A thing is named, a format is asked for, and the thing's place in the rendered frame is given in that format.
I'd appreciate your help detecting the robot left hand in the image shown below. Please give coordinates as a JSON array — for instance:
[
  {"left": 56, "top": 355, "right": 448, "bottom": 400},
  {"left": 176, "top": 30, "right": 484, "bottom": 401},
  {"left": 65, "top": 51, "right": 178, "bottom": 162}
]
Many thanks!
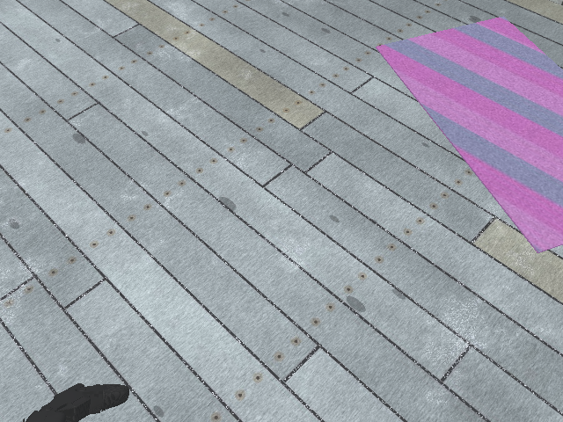
[{"left": 23, "top": 383, "right": 129, "bottom": 422}]

